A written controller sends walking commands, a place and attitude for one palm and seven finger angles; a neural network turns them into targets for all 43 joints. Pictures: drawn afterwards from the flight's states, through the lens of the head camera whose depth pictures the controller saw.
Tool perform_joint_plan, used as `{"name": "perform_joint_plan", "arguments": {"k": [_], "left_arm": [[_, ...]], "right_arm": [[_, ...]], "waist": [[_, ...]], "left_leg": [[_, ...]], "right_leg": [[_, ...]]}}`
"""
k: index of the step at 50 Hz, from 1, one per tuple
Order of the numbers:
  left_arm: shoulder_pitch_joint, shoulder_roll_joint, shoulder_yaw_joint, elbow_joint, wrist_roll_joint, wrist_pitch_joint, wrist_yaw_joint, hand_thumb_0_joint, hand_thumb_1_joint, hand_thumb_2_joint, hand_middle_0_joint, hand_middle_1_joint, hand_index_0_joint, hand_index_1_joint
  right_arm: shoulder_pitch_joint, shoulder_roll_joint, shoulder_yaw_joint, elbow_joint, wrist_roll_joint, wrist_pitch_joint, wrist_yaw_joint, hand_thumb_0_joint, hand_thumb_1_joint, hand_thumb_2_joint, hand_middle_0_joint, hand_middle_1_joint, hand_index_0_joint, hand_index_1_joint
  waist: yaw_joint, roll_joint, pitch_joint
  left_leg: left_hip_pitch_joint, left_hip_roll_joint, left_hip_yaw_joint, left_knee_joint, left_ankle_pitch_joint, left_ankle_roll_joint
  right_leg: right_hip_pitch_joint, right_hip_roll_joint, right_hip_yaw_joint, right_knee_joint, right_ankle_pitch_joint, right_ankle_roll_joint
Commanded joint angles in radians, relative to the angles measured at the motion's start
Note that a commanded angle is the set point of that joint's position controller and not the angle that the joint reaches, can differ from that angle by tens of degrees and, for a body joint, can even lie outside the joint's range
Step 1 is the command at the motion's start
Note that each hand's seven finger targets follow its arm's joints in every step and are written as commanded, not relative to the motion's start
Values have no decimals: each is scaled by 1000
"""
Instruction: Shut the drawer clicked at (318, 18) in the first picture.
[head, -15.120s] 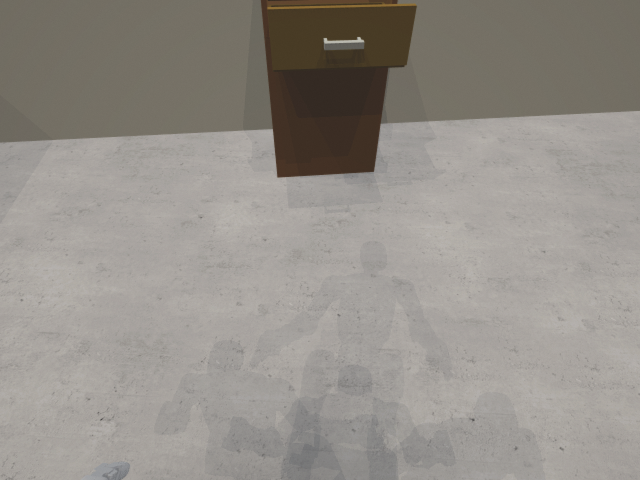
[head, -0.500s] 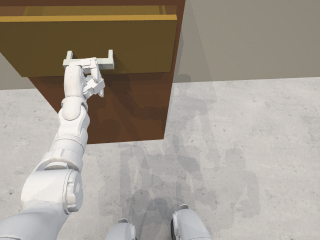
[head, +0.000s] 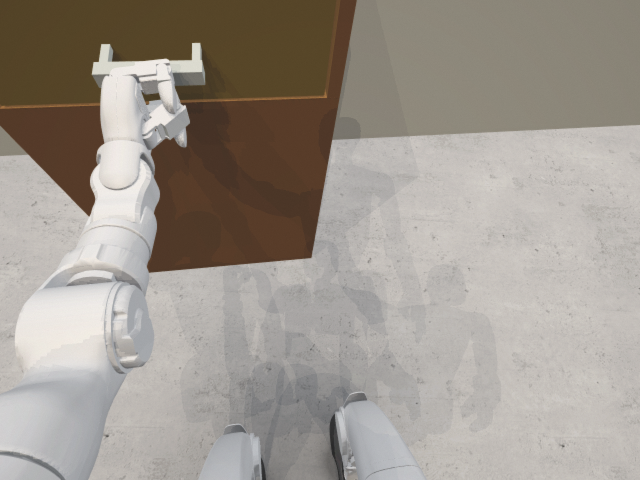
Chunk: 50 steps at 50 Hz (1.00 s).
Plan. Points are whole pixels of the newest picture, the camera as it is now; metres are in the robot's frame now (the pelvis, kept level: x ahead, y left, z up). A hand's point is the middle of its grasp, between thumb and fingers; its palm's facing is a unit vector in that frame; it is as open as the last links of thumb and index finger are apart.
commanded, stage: push the drawer shut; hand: left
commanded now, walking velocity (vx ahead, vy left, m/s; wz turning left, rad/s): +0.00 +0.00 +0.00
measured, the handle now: (151, 62) +0.62 +0.13 +0.08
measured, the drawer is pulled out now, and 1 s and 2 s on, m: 0.00 0.00 0.00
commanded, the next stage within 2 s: pull the fist back off the drawer in 0.06 s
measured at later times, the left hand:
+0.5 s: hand (180, 110) +0.54 +0.10 +0.08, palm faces -0.01 -1.00 -0.03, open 3.1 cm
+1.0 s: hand (173, 146) +0.49 +0.11 +0.08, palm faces -0.01 -1.00 -0.02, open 3.3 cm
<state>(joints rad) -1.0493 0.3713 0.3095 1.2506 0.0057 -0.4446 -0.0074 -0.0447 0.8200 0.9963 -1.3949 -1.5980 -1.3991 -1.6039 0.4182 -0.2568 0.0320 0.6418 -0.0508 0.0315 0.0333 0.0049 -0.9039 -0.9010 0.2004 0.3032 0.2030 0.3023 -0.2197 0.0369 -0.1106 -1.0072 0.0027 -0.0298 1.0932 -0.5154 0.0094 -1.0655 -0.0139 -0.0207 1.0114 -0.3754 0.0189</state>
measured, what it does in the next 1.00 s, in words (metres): stands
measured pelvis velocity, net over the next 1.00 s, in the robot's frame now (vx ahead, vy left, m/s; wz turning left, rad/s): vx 0.02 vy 0.00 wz -0.01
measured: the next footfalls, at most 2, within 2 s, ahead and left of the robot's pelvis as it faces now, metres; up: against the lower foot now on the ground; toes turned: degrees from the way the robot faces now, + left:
none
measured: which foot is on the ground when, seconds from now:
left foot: down 0.00-1.00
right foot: down 0.00-1.00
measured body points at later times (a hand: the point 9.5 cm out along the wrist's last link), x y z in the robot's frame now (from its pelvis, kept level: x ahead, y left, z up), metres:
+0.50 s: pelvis -0.02 +0.00 +0.00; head +0.14 +0.01 +0.42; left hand +0.54 +0.15 +0.08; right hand -0.05 -0.25 -0.11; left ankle -0.01 +0.11 -0.66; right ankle +0.05 -0.13 -0.66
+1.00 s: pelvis +0.02 +0.00 +0.02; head +0.13 +0.01 +0.45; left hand +0.48 +0.16 +0.08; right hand +0.08 -0.26 -0.10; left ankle -0.01 +0.11 -0.66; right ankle +0.05 -0.13 -0.66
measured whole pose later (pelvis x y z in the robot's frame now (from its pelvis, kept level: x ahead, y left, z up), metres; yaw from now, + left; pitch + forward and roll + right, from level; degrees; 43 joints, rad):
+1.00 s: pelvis +0.02 +0.00 +0.02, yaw +0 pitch +20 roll -1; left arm -0.69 0.22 0.20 0.89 -0.08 -0.42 -0.01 0.02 0.90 0.90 -1.40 -1.60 -1.40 -1.60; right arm 0.33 -0.25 -0.01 0.60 -0.01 0.05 0.04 0.01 -0.90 -0.90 0.20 0.30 0.20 0.30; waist -0.12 0.03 -0.13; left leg -0.84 0.01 -0.02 1.01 -0.53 0.01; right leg -0.91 -0.01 -0.01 0.95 -0.39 0.02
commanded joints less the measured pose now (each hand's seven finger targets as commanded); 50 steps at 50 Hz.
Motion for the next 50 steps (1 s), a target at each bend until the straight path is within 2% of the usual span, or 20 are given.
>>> {"name": "perform_joint_plan", "arguments": {"k": [1,7,10,13,14,16,19,21,23,25,26,28,34,38,40,42,45,46,48,50], "left_arm": [[-691,207,-16,-237,10,-38,28,0,900,900,-1400,-1600,-1400,-1600],[-776,201,-53,-224,11,-37,36,0,900,900,-1400,-1600,-1400,-1600],[-775,243,-21,-210,8,-33,38,0,900,900,-1400,-1600,-1400,-1600],[-745,231,-25,-182,7,-24,30,0,900,900,-1400,-1600,-1400,-1600],[-737,213,-34,-176,5,-23,26,0,900,900,-1400,-1600,-1400,-1600],[-719,239,-8,-188,1,-24,22,0,900,900,-1400,-1600,-1400,-1600],[-672,209,-13,-192,-10,-24,16,0,900,900,-1400,-1600,-1400,-1600],[-615,238,20,-207,-14,-25,13,0,900,900,-1400,-1600,-1400,-1600],[-547,210,12,-214,-21,-22,6,0,900,900,-1400,-1600,-1400,-1600],[-501,233,35,-263,-22,-35,0,0,900,900,-1400,-1600,-1400,-1600],[-437,204,25,-271,-24,-35,-4,0,900,900,-1400,-1600,-1400,-1600],[-383,181,19,-299,-32,-36,-5,0,900,900,-1400,-1600,-1400,-1600],[-226,114,3,-379,-64,-30,-4,0,900,900,-1400,-1600,-1400,-1600],[-117,71,-16,-543,-77,-55,-2,0,900,900,-1400,-1600,-1400,-1600],[-102,42,-46,-586,-80,-59,-4,0,900,900,-1400,-1600,-1400,-1600],[-94,25,-64,-568,-80,-49,-6,0,900,900,-1400,-1600,-1400,-1600],[-114,-14,-107,-615,-82,-47,-9,0,900,900,-1400,-1600,-1400,-1600],[-99,-67,-140,-596,-88,-40,-10,0,900,900,-1400,-1600,-1400,-1600],[-90,-45,-118,-562,-90,-34,-4,0,900,900,-1400,-1600,-1400,-1600],[23,20,-64,-643,-92,-31,-10,0,900,900,-1400,-1600,-1400,-1600]], "right_arm": [[201,-175,-60,-29,-6,-20,-16,0,-900,-900,200,300,200,300],[195,-184,-49,-20,-9,-35,-22,0,-900,-900,200,300,200,300],[199,-191,-44,-23,-10,-41,-22,0,-900,-900,200,300,200,300],[191,-190,-42,-32,-10,-43,-16,0,-900,-900,200,300,200,300],[193,-189,-43,-35,-11,-44,-13,0,-900,-900,200,300,200,300],[190,-194,-43,-39,-11,-41,-10,0,-900,-900,200,300,200,300],[187,-190,-44,-49,-11,-41,-3,0,-900,-900,200,300,200,300],[186,-191,-47,-57,-9,-35,-2,0,-900,-900,200,300,200,300],[175,-187,-50,-69,-4,-30,1,0,-900,-900,200,300,200,300],[179,-185,-52,-78,-3,-21,2,0,-900,-900,200,300,200,300],[171,-180,-56,-89,-1,-16,6,0,-900,-900,200,300,200,300],[164,-177,-63,-93,4,-7,9,0,-900,-900,200,300,200,300],[145,-168,-75,-110,18,14,9,0,-900,-900,200,300,200,300],[118,-152,-88,-127,25,11,10,0,-900,-900,200,300,200,300],[110,-147,-91,-120,29,9,8,0,-900,-900,200,300,200,300],[105,-147,-95,-104,33,9,5,0,-900,-900,200,300,200,300],[90,-142,-96,-97,39,2,1,0,-900,-900,200,300,200,300],[82,-137,-96,-95,40,-1,2,0,-900,-900,200,300,200,300],[78,-143,-97,-86,39,-3,-1,0,-900,-900,200,300,200,300],[67,-145,-97,-120,44,-4,-1,0,-900,-900,200,300,200,300]], "waist": [[-105,117,-491],[-146,156,-477],[-137,154,-505],[-125,134,-494],[-125,163,-490],[-108,150,-506],[-96,136,-507],[-66,121,-516],[-54,83,-508],[-22,106,-533],[-3,114,-544],[0,57,-519],[30,-11,-462],[66,21,-528],[57,47,-516],[46,5,-465],[49,80,-480],[42,70,-460],[42,14,-442],[104,64,-521]], "left_leg": [[268,-6,-25,-134,274,18],[274,-5,-41,-137,205,18],[265,-9,-43,-136,185,19],[228,-11,-42,-138,152,20],[252,-10,-45,-142,158,18],[253,-9,-47,-141,159,16],[253,-10,-39,-143,166,18],[243,-9,-31,-150,180,15],[226,-9,-17,-152,195,18],[258,-7,-15,-160,247,13],[272,-8,-8,-162,266,10],[261,-5,3,-166,270,13],[261,-8,24,-190,321,14],[336,-7,35,-191,441,7],[376,-2,33,-184,501,3],[361,3,30,-186,492,1],[440,8,14,-187,562,-11],[442,7,17,-183,551,-10],[405,4,16,-185,513,-6],[453,-1,21,-206,594,-10]], "right_leg": [[248,42,-9,-110,149,-32],[183,43,-16,-115,89,-34],[197,44,-16,-112,77,-35],[212,43,-15,-113,55,-35],[193,43,-20,-111,59,-39],[206,43,-21,-107,57,-39],[225,44,-21,-109,66,-40],[264,44,-19,-112,75,-41],[300,46,-14,-121,94,-40],[327,46,-17,-111,131,-45],[337,47,-17,-111,144,-47],[368,48,-15,-121,164,-43],[436,50,-13,-132,246,-42],[497,47,-9,-124,362,-42],[476,46,-11,-119,400,-41],[469,45,-14,-122,395,-38],[421,41,-21,-114,389,-41],[407,42,-24,-121,380,-39],[423,41,-23,-122,372,-38],[504,36,-16,-121,425,-45]]}}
